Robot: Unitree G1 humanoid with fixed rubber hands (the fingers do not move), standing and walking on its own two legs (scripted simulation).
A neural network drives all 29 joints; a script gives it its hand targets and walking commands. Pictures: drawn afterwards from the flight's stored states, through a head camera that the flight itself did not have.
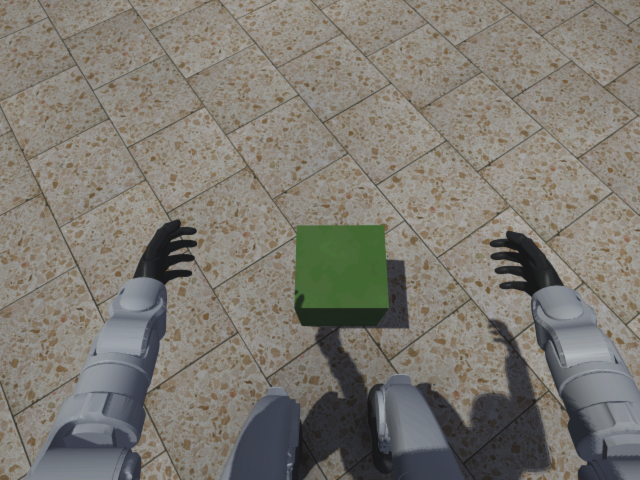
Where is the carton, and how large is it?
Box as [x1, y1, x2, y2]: [294, 225, 388, 325]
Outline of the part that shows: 297,225 294,308 301,325 376,325 388,308 383,225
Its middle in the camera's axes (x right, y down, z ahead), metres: +0.05 +0.10 +1.01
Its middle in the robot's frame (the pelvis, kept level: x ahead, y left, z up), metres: +0.50 +0.00 -0.57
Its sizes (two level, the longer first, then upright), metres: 0.210 0.200 0.250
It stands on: the floor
